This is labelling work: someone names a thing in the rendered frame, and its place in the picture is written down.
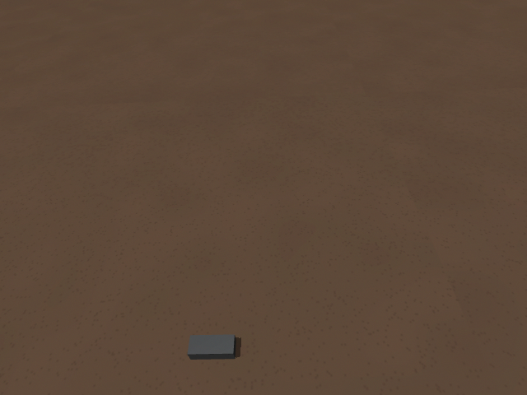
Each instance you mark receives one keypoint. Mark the carton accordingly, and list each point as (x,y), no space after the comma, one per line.
(212,347)

